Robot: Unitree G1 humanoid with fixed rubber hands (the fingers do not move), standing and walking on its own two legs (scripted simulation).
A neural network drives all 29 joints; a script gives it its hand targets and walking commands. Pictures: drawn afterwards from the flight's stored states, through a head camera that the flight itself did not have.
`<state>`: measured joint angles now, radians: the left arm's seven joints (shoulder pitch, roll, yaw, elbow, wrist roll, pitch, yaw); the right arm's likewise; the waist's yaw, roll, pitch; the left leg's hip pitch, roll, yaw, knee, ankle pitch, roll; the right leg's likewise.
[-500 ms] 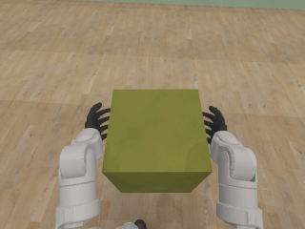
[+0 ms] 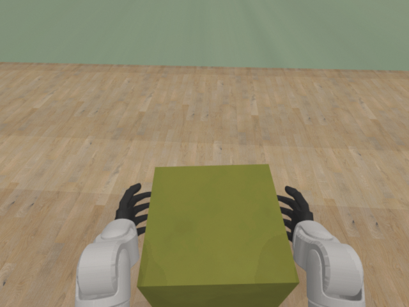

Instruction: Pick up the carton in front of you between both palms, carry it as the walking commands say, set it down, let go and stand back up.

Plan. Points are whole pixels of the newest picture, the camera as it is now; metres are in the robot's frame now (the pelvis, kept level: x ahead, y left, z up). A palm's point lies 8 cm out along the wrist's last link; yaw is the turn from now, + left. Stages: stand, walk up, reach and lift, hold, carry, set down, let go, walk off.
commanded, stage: carry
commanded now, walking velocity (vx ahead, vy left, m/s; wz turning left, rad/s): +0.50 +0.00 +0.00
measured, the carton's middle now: (213, 246) +0.25 +0.00 +0.02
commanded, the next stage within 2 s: hold in 1.86 s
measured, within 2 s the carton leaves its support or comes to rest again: neither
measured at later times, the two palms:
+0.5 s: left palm (139, 128) +0.52 +0.18 +0.10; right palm (260, 128) +0.51 -0.12 +0.11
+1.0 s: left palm (151, 117) +0.58 +0.16 +0.09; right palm (261, 119) +0.57 -0.14 +0.09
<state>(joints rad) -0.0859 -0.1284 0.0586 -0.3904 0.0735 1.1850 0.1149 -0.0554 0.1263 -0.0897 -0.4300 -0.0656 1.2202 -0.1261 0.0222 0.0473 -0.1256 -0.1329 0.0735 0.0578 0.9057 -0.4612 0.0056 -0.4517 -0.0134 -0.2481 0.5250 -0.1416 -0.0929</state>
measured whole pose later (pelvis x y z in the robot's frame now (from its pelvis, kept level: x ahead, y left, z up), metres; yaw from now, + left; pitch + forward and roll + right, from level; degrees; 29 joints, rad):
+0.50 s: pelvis +0.26 +0.03 +0.01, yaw -2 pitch +3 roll +0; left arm -0.08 -0.13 0.09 -0.48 0.08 1.22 0.11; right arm -0.08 0.13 -0.05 -0.44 -0.07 1.22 -0.12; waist 0.00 -0.05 -0.07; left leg -0.39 0.04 0.24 0.45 -0.12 0.08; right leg -0.21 -0.06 -0.09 0.63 -0.53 0.04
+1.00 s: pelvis +0.33 +0.02 +0.01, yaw -2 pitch +4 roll +1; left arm -0.06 -0.13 0.07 -0.35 0.11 1.16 0.09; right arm -0.05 0.13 -0.06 -0.34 -0.10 1.18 -0.10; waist 0.00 -0.02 -0.14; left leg -0.35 0.06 0.22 0.57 -0.29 0.03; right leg -0.15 -0.06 -0.12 0.52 -0.43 0.01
